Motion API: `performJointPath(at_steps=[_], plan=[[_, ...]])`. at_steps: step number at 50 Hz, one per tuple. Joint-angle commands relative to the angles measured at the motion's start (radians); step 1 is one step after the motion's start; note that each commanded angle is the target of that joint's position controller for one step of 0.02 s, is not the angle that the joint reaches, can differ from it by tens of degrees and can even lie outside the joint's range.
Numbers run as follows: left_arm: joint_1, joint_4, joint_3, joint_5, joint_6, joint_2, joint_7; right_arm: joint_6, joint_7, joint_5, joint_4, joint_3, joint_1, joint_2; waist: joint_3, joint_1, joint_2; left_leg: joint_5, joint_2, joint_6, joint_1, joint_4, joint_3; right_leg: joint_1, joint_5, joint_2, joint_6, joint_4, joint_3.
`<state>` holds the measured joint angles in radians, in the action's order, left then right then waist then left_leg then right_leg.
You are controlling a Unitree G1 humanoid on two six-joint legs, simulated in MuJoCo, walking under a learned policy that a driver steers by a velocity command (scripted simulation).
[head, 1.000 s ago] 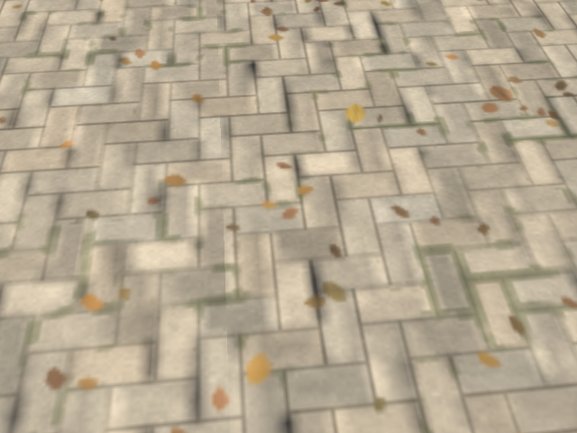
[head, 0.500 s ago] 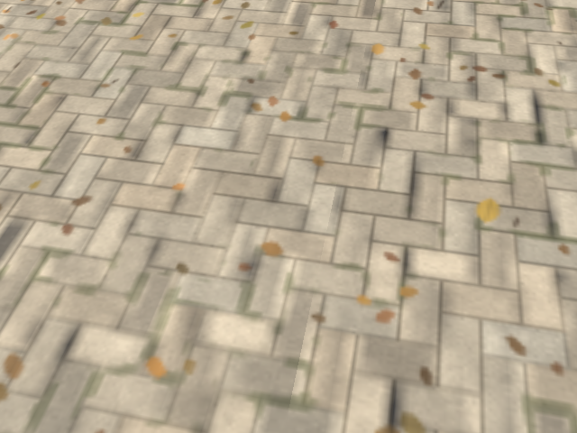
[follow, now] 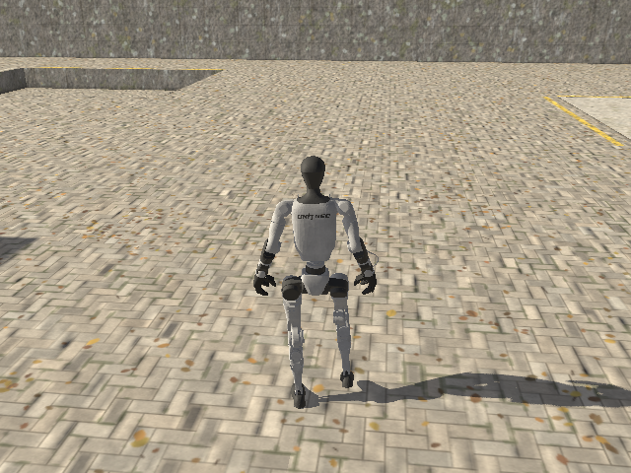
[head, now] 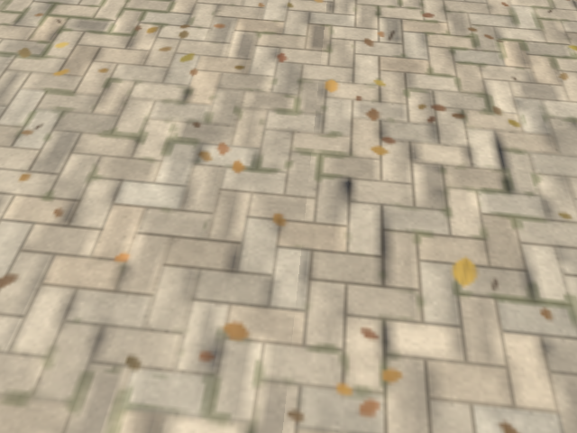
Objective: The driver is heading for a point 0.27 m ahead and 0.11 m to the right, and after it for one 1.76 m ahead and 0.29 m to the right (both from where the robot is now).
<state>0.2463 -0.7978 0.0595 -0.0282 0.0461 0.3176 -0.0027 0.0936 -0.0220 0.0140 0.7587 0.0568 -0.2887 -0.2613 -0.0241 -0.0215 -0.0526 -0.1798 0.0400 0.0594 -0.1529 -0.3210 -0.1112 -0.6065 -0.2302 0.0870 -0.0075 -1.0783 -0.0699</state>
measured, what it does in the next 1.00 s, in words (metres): walks ahead, turning right: right foot, then left foot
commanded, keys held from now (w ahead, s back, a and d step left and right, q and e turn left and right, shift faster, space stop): w+e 0.50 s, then w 0.50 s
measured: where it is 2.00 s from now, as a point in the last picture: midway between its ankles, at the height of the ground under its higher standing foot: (379, 241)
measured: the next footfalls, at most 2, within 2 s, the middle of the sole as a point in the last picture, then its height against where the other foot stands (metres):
right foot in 0.32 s outside the picture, level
left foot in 0.80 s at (302, 367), level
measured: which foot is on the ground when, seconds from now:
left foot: down 0.00-0.32, up 0.34-0.78, down 0.80-1.00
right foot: up 0.00-0.30, down 0.32-0.82, up 0.84-1.00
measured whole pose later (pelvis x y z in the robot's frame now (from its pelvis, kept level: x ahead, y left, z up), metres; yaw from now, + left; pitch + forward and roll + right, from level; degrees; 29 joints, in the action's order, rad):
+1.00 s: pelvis +0.56 -0.10 +0.00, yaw -23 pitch +1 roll +1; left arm 0.27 -0.73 0.05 -0.01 0.06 0.30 0.00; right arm 0.10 -0.03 0.00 0.78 0.04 -0.27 -0.26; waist -0.02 -0.02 -0.04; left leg -0.16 0.06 0.06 -0.25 -0.39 -0.03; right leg -0.50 -0.32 0.04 0.02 -1.10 -0.05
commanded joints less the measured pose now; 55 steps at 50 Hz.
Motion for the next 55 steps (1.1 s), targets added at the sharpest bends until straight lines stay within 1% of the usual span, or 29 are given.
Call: performJointPath(at_steps=[1, 5, 10, 13, 14, 15, 16, 17, 18, 19, 20, 21, 22, 24, 26, 31, 33, 37, 39, 40, 41, 42, 43, 44, 45, 46, 48, 50, 55], plan=[[0.018, 0.056, 0.011, 0.004, -0.004, 0.032, 0.0, 0.029, 0.011, 0.005, -0.043, 0.034, 0.052, -0.124, -0.01, 0.027, 0.109, 0.255, -0.285, 0.144, 0.035, 0.197, 0.144, -0.093, 0.144, 0.035, -0.013, 0.077, -0.065], [-0.104, 0.095, -0.001, 0.009, 0.005, 0.008, -0.025, 0.021, 0.024, -0.004, -0.015, 0.04, 0.033, -0.152, -0.046, -0.016, 0.092, 0.272, -0.265, 0.112, 0.054, 0.216, 0.021, -0.056, 0.32, 0.019, 0.002, 0.305, 0.009], [-0.246, 0.179, -0.008, 0.007, 0.004, 0.003, -0.056, -0.014, 0.032, -0.024, 0.038, 0.052, -0.051, -0.186, -0.086, -0.062, 0.079, 0.361, -0.319, 0.094, 0.232, 0.153, -0.035, -0.117, 0.243, 0.002, 0.048, 0.439, 0.075], [-0.217, 0.207, 0.01, 0.007, -0.002, 0.036, -0.068, -0.039, 0.042, -0.03, 0.037, 0.062, -0.036, -0.222, -0.022, -0.014, 0.127, 0.775, -0.324, 0.063, 0.292, -0.008, -0.077, 0.003, 0.093, -0.072, 0.099, 0.453, 0.158], [-0.143, 0.197, 0.026, 0.006, -0.006, 0.063, -0.067, -0.048, 0.048, -0.031, 0.033, 0.065, -0.027, -0.235, 0.03, 0.032, 0.145, 0.921, -0.318, 0.051, 0.289, -0.127, -0.089, 0.105, 0.045, -0.112, 0.122, 0.448, 0.183], [-0.006, 0.167, 0.052, 0.004, -0.008, 0.107, -0.059, -0.055, 0.053, -0.035, 0.028, 0.064, -0.011, -0.239, 0.104, 0.112, 0.137, 0.943, -0.291, 0.027, 0.225, -0.314, -0.11, 0.301, 0.073, -0.152, 0.156, 0.499, 0.189], [0.163, 0.128, 0.087, 0.004, -0.017, 0.177, -0.04, -0.049, 0.058, -0.028, 0.014, 0.054, -0.01, -0.221, 0.192, 0.193, 0.075, 0.722, -0.251, -0.015, 0.012, -0.588, -0.111, 0.607, 0.108, -0.108, 0.205, 0.543, 0.068], [0.163, 0.127, 0.106, -0.004, -0.015, 0.294, -0.026, -0.022, 0.038, 0.014, -0.039, 0.003, -0.116, -0.061, 0.271, 0.076, -0.204, -0.279, -0.053, -0.086, -0.475, -0.963, -0.061, 0.984, 0.026, 0.17, 0.391, 0.58, -0.473], [0.196, 0.157, 0.084, 0.004, -0.001, 0.227, -0.028, 0.021, 0.021, -0.017, -0.051, 0.004, -0.037, -0.117, 0.426, 0.137, -0.102, -0.424, 0.005, -0.08, -0.604, -1.103, 0.188, 1.065, -0.11, 0.26, 0.462, 0.748, -0.786], [0.163, 0.149, 0.068, 0.015, 0.011, 0.17, -0.029, 0.044, 0.012, -0.057, -0.085, 0.02, 0.078, -0.174, 0.282, 0.159, -0.044, -0.327, -0.054, -0.055, -0.683, -1.083, 0.218, 0.974, -0.054, 0.225, 0.395, 0.781, -0.633], [0.102, 0.152, 0.06, 0.011, 0.017, 0.144, -0.028, 0.055, 0.015, -0.053, -0.095, 0.014, 0.102, -0.162, 0.18, 0.114, 0.022, -0.237, -0.098, -0.041, -0.658, -0.99, 0.211, 0.823, 0.028, 0.18, 0.355, 0.781, -0.503], [0.032, 0.165, 0.05, 0.01, 0.017, 0.112, -0.027, 0.055, 0.022, -0.027, -0.083, 0.018, 0.103, -0.162, 0.111, 0.068, 0.059, -0.192, -0.129, -0.049, -0.598, -0.899, 0.203, 0.678, 0.138, 0.138, 0.326, 0.791, -0.406], [-0.009, 0.182, 0.04, 0.022, 0.019, 0.087, -0.022, 0.045, 0.024, -0.012, -0.078, 0.026, 0.084, -0.172, 0.09, 0.032, 0.038, -0.158, -0.149, -0.058, -0.522, -0.851, 0.208, 0.578, 0.227, 0.109, 0.318, 0.813, -0.347], [-0.029, 0.191, 0.041, 0.023, 0.021, 0.093, -0.016, 0.022, 0.023, -0.001, -0.076, 0.026, 0.057, -0.154, 0.072, 0.001, 0.028, -0.129, -0.151, -0.088, -0.462, -0.779, 0.193, 0.474, 0.311, 0.083, 0.322, 0.847, -0.299], [-0.011, 0.178, 0.046, 0.02, 0.024, 0.114, -0.004, 0.006, 0.025, 0.003, -0.082, 0.017, 0.08, -0.124, 0.049, 0.001, 0.026, -0.065, -0.144, -0.12, -0.453, -0.68, 0.167, 0.4, 0.369, 0.062, 0.316, 0.863, -0.227], [0.071, 0.129, 0.042, 0.015, 0.019, 0.118, 0.011, 0.012, 0.009, -0.007, -0.112, -0.009, 0.258, -0.075, 0.019, 0.088, -0.018, 0.3, -0.096, -0.128, -0.353, -0.315, 0.136, 0.349, 0.238, 0.0, 0.233, 0.862, -0.122], [0.106, 0.107, 0.042, 0.012, 0.019, 0.127, 0.008, 0.018, 0.001, -0.019, -0.125, -0.006, 0.304, -0.092, 0.003, 0.109, -0.024, 0.323, -0.089, -0.113, -0.355, -0.258, 0.146, 0.393, 0.182, 0.034, 0.231, 0.851, -0.157], [0.137, 0.077, 0.045, 0.012, 0.01, 0.131, 0.011, 0.03, -0.012, -0.019, -0.143, 0.008, 0.323, -0.129, -0.015, 0.099, -0.041, 0.19, -0.083, -0.055, -0.394, -0.183, 0.161, 0.551, 0.232, 0.111, 0.213, 0.77, -0.233], [0.113, 0.075, 0.046, 0.012, 0.002, 0.133, 0.013, 0.035, -0.011, -0.018, -0.124, 0.02, 0.238, -0.149, 0.012, 0.044, -0.058, 0.125, -0.056, -0.015, -0.283, -0.143, 0.126, 0.579, 0.411, 0.101, 0.187, 0.684, -0.227], [0.105, 0.079, 0.037, 0.017, -0.001, 0.111, 0.012, 0.037, -0.005, -0.013, -0.092, 0.038, 0.123, -0.18, 0.093, -0.012, -0.037, 0.151, -0.056, 0.018, -0.112, -0.132, 0.119, 0.558, 0.526, 0.046, 0.162, 0.544, -0.184], [0.103, 0.102, 0.018, 0.032, -0.002, 0.071, 0.013, 0.038, 0.0, -0.001, -0.071, 0.051, -0.041, -0.231, 0.245, -0.079, 0.044, 0.173, -0.202, 0.086, 0.158, -0.165, 0.278, 0.421, 0.38, -0.018, 0.124, 0.276, -0.128], [0.244, 0.106, -0.003, 0.011, 0.013, -0.003, 0.011, 0.027, -0.006, 0.0, -0.032, 0.074, -0.136, -0.302, 0.366, -0.037, 0.336, -0.055, -0.401, 0.246, 0.499, -0.085, 0.718, 0.041, -0.148, -0.18, 0.041, -0.076, -0.036], [0.213, 0.097, 0.004, 0.002, 0.022, 0.065, 0.01, 0.024, -0.013, -0.03, -0.026, 0.05, -0.147, -0.21, 0.329, -0.066, 0.295, -0.287, -0.42, 0.239, 0.503, 0.02, 0.873, -0.108, -0.336, -0.155, 0.039, -0.191, -0.111], [0.105, 0.117, 0.02, -0.008, 0.027, 0.119, 0.007, 0.019, -0.009, -0.031, -0.035, 0.035, -0.082, -0.164, 0.18, -0.076, 0.198, -0.31, -0.391, 0.196, 0.385, 0.039, 0.742, -0.167, -0.257, -0.104, 0.044, -0.221, -0.102], [0.035, 0.135, 0.016, 0.0, 0.03, 0.111, 0.008, 0.012, -0.006, -0.018, -0.048, 0.027, -0.021, -0.151, 0.107, -0.056, 0.118, -0.219, -0.35, 0.17, 0.262, 0.052, 0.628, -0.149, -0.179, -0.057, 0.044, -0.189, -0.055], [-0.002, 0.146, 0.018, 0.015, 0.034, 0.1, 0.007, 0.009, -0.006, -0.01, -0.047, 0.021, 0.014, -0.134, 0.043, -0.036, 0.098, -0.111, -0.316, 0.172, 0.159, 0.078, 0.555, -0.135, -0.126, -0.028, 0.039, -0.124, -0.039], [0.028, 0.137, 0.018, 0.019, 0.029, 0.072, 0.003, 0.014, -0.005, -0.003, -0.044, 0.01, 0.038, -0.111, 0.039, 0.006, 0.14, 0.032, -0.263, 0.162, 0.071, 0.116, 0.456, -0.045, -0.071, 0.008, 0.031, -0.045, -0.028], [0.036, 0.133, 0.012, 0.02, 0.021, 0.042, 0.003, 0.018, -0.003, -0.015, -0.03, 0.014, 0.027, -0.125, 0.037, 0.017, 0.147, 0.125, -0.255, 0.178, 0.037, 0.145, 0.391, -0.034, -0.057, 0.018, 0.014, 0.023, -0.005], [-0.115, 0.17, -0.005, 0.025, 0.027, 0.006, -0.001, 0.006, 0.011, -0.024, 0.006, 0.025, -0.013, -0.172, 0.0, -0.022, 0.119, 0.222, -0.222, 0.159, 0.028, 0.187, 0.258, -0.041, 0.189, 0.018, -0.012, 0.318, 0.027]])
Keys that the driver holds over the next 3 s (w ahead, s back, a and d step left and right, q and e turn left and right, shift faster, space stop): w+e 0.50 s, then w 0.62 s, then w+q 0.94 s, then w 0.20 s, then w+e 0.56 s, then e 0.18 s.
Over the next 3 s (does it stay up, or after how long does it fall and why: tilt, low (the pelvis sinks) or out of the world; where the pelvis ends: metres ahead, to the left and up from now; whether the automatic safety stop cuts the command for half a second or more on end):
stays up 1.61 -0.20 -0.01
